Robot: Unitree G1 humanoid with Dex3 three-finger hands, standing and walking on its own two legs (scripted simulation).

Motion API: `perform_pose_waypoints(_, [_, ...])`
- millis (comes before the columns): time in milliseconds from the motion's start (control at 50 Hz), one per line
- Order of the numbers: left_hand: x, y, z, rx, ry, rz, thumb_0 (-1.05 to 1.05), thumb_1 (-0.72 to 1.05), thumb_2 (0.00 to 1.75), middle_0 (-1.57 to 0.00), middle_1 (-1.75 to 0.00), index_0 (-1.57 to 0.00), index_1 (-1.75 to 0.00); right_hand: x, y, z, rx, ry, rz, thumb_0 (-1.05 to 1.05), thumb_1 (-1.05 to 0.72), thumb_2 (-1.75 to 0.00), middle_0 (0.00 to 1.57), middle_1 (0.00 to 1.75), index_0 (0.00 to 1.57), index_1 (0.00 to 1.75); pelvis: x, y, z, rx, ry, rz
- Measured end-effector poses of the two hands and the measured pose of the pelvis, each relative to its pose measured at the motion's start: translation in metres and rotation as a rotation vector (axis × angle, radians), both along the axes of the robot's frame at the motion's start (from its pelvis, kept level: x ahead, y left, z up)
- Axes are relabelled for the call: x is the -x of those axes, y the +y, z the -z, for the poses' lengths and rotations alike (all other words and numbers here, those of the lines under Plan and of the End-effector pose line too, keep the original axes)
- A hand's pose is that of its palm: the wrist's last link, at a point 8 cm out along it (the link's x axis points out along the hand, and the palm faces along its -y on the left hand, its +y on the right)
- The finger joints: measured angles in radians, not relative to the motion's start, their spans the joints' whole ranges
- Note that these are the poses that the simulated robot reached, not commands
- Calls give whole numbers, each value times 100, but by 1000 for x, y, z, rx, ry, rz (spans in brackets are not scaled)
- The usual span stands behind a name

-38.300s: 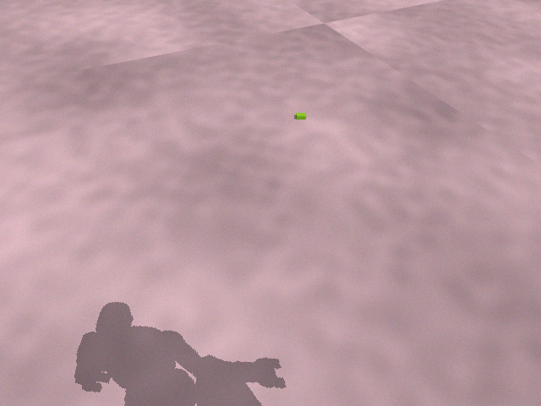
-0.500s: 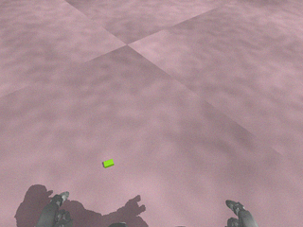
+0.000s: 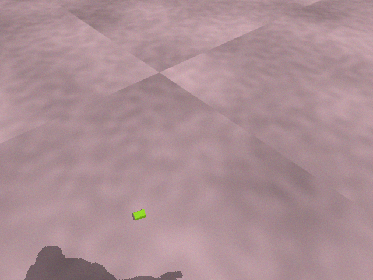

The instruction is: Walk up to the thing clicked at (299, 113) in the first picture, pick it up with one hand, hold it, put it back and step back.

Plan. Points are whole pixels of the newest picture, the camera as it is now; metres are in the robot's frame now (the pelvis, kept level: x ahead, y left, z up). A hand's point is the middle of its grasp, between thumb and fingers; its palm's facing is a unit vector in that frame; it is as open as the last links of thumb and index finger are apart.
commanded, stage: stand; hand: left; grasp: from above
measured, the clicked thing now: (139, 214) +0.58 +0.26 -0.77
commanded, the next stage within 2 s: step back in 1.82 s
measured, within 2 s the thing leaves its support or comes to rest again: neither
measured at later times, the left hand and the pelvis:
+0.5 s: hand out of the picture +0.05 +0.23 -0.16, palm faces +0.01 -0.95 -0.33, open 7.4 cm; pelvis +0.00 -0.01 +0.00, yaw +0 degrees
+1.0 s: hand out of the picture +0.08 +0.24 -0.16, palm faces +0.01 -0.94 -0.33, open 7.4 cm; pelvis +0.01 +0.00 +0.01, yaw -1 degrees
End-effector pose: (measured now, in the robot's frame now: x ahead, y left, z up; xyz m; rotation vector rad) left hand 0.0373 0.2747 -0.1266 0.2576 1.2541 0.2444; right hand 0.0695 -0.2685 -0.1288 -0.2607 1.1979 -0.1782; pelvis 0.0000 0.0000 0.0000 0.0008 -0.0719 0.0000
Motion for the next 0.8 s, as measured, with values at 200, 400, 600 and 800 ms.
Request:
perform_pose_waypoints(200, [2, 3, -3, -10, 16, 3, 1, 90, 90, -20, -30, -20, -30, 12, -12, -3, 15, 36, 17, 0, -91, -89, 20, 30, 20, 30, 4, -3, -3, 2, -3, -1])
perform_pose_waypoints(400, [-5, 2, -2, -3, 28, 13, 1, 90, 90, -20, -30, -20, -30, 17, -20, -6, 30, 59, 26, 0, -91, -89, 20, 30, 20, 30, 2, -5, -4, 3, 4, 3])
perform_pose_waypoints(600, [-18, 2, -3, -3, 24, 26, 1, 90, 90, -20, -30, -20, -30, 10, -22, -6, 31, 62, 23, 0, -91, -89, 20, 30, 20, 30, -4, -6, -5, 3, 13, 6])
perform_pose_waypoints(800, [-36, 3, -6, -2, -9, 35, 1, 90, 90, -20, -30, -20, -30, -1, -23, -9, 36, 38, 16, 0, -91, -89, 20, 30, 20, 30, -8, -5, -5, 3, 14, 8])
